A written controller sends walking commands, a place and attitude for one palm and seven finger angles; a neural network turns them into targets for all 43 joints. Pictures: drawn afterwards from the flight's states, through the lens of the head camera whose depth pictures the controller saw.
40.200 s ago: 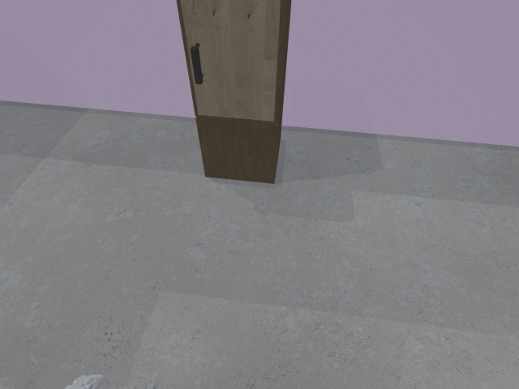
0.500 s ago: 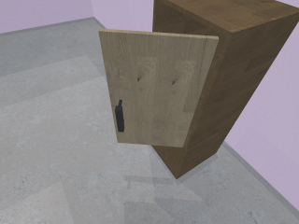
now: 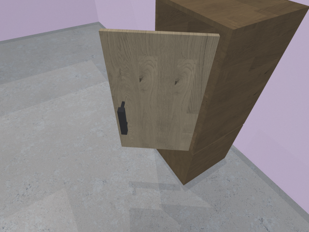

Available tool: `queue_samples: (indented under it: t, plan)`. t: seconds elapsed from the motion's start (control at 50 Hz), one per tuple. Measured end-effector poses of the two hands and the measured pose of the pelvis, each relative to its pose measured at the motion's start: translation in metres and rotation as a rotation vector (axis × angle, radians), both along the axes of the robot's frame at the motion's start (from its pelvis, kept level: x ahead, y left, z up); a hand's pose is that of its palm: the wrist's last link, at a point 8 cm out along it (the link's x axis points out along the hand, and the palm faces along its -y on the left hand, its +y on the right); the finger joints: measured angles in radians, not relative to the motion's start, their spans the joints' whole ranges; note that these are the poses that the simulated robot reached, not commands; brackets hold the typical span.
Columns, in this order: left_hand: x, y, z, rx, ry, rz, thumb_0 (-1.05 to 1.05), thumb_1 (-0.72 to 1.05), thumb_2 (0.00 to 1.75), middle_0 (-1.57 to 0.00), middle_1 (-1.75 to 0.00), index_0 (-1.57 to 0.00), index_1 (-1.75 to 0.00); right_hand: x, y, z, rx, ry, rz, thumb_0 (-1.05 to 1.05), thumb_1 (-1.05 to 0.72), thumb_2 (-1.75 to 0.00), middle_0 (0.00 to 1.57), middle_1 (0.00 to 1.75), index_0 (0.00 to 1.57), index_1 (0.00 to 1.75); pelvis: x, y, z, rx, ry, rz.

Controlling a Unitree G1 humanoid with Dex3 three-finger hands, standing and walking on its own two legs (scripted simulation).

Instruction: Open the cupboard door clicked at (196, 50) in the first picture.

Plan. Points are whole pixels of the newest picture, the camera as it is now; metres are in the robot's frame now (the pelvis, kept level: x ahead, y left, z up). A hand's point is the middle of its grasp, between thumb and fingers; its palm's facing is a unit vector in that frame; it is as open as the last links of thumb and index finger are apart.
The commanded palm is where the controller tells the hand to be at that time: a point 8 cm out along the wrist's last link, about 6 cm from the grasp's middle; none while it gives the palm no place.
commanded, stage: look again from close up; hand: left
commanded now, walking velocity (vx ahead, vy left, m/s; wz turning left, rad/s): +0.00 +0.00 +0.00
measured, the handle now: (123, 118) +0.55 +0.16 -0.09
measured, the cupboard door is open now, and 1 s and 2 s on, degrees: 54 54 54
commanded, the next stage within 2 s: raise the hand with hooked fingers in 0.14 s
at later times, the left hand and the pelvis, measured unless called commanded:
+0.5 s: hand (88, 206) +0.19 +0.18 -0.02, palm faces +0.12 -0.99 -0.03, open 7.8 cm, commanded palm +0.11 +0.24 -0.07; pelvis -0.03 -0.01 -0.05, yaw +2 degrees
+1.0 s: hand (86, 208) +0.20 +0.20 -0.08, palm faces -0.02 -1.00 -0.05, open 10.6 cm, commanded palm +0.17 +0.26 -0.07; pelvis -0.01 -0.03 -0.12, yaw +1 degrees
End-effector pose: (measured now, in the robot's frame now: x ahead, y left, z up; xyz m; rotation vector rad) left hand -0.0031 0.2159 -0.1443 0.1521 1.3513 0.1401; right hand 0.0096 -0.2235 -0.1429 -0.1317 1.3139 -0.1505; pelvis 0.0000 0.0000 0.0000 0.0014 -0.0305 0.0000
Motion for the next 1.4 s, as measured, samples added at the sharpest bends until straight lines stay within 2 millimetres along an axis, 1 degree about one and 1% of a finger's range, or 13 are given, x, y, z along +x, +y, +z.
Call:
queue_samples:
  t: [0.26,0.3,0.4,0.46,0.5,0.54,0.64,0.72,0.82,0.96,1.08,1.22,1.4]
  plan:
    - [0.010,0.007,0.001,0.009,-0.056,-0.011,0.00,0.91,0.89,-0.20,-0.30,-0.20,-0.29,0.016,-0.011,0.011,-0.030,-0.054,0.034,0.00,-0.91,-0.90,0.20,0.30,0.20,0.29,-0.007,-0.003,0.003,-0.008,-0.006,0.001]
    - [0.035,0.012,0.022,0.005,-0.224,0.088,0.01,0.91,0.89,-0.20,-0.30,-0.20,-0.30,0.024,-0.012,0.017,-0.048,-0.146,0.037,0.01,-0.91,-0.90,0.20,0.30,0.20,0.29,-0.010,-0.003,0.001,-0.005,-0.014,0.003]
    - [0.123,0.019,0.111,0.034,-0.891,0.113,0.01,0.87,0.88,-0.20,-0.32,-0.21,-0.32,0.070,-0.017,0.032,-0.078,-0.476,0.072,0.01,-0.91,-0.90,0.20,0.30,0.20,0.29,-0.018,-0.004,-0.011,-0.004,0.034,0.043]
    - [0.156,0.018,0.130,-0.010,-1.189,0.036,0.01,0.83,0.86,-0.20,-0.35,-0.21,-0.35,0.102,-0.024,0.034,-0.087,-0.619,0.120,0.01,-0.90,-0.90,0.20,0.30,0.20,0.29,-0.027,-0.008,-0.031,-0.003,0.120,0.039]
    - [0.164,0.014,0.126,-0.052,-1.330,-0.056,0.00,0.79,0.84,-0.20,-0.37,-0.21,-0.37,0.124,-0.031,0.032,-0.098,-0.702,0.157,0.01,-0.90,-0.90,0.20,0.30,0.20,0.29,-0.030,-0.013,-0.050,-0.001,0.174,0.029]
    - [0.162,0.009,0.110,-0.098,-1.384,-0.156,0.00,0.75,0.82,-0.20,-0.40,-0.21,-0.40,0.144,-0.036,0.028,-0.108,-0.772,0.187,0.01,-0.90,-0.90,0.20,0.30,0.20,0.29,-0.033,-0.016,-0.070,-0.005,0.213,0.023]
    - [0.140,0.012,0.059,-0.172,-1.267,-0.140,0.00,0.64,0.78,-0.22,-0.47,-0.22,-0.47,0.184,-0.042,0.014,-0.137,-0.860,0.221,0.01,-0.90,-0.90,0.20,0.30,0.20,0.29,-0.030,-0.022,-0.107,-0.013,0.271,0.024]
    - [0.127,0.022,0.058,-0.099,-1.245,-0.078,0.01,0.54,0.74,-0.23,-0.53,-0.23,-0.53,0.200,-0.034,-0.003,-0.132,-0.834,0.239,0.01,-0.90,-0.90,0.20,0.30,0.20,0.29,-0.023,-0.026,-0.118,-0.039,0.295,0.035]
    - [0.144,0.028,0.075,-0.054,-1.310,-0.148,0.01,0.43,0.69,-0.23,-0.60,-0.24,-0.60,0.199,-0.018,-0.035,-0.082,-0.734,0.250,0.01,-0.90,-0.90,0.20,0.30,0.20,0.29,-0.019,-0.029,-0.123,-0.065,0.328,0.048]
    - [0.180,0.035,0.071,-0.131,-1.227,-0.191,0.01,0.26,0.62,-0.24,-0.71,-0.25,-0.71,0.172,-0.013,-0.058,-0.035,-0.622,0.166,0.01,-0.90,-0.90,0.20,0.30,0.21,0.30,-0.015,-0.027,-0.120,-0.060,0.360,0.037]
    - [0.188,0.048,0.077,-0.100,-1.241,-0.166,0.00,0.13,0.56,-0.25,-0.80,-0.26,-0.80,0.153,-0.026,-0.056,-0.076,-0.578,0.127,0.01,-0.90,-0.90,0.20,0.30,0.21,0.30,-0.012,-0.023,-0.116,-0.052,0.372,0.028]
    - [0.193,0.058,0.072,-0.106,-1.261,-0.175,0.00,-0.04,0.49,-0.26,-0.90,-0.27,-0.90,0.149,-0.042,-0.047,-0.147,-0.575,0.138,0.01,-0.90,-0.90,0.20,0.30,0.20,0.29,-0.013,-0.017,-0.118,-0.056,0.375,0.028]
    - [0.200,0.074,0.073,-0.102,-1.291,-0.183,-0.01,-0.25,0.40,-0.28,-1.04,-0.29,-1.04,0.156,-0.034,-0.034,-0.162,-0.614,0.173,0.01,-0.90,-0.90,0.20,0.30,0.20,0.29,-0.016,-0.010,-0.116,-0.067,0.372,0.031]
